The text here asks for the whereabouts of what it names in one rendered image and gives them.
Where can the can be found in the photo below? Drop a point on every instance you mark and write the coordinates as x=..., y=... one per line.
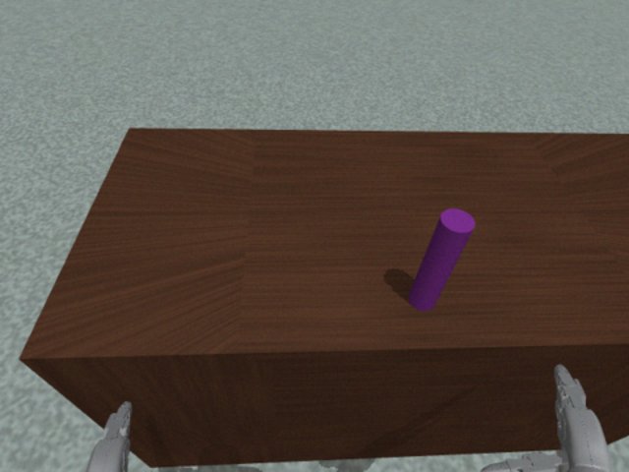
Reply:
x=449, y=238

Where can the left robot hand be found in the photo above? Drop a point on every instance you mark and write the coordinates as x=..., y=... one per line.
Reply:
x=111, y=453

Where can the right robot hand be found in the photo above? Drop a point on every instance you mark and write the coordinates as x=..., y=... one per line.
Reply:
x=579, y=432

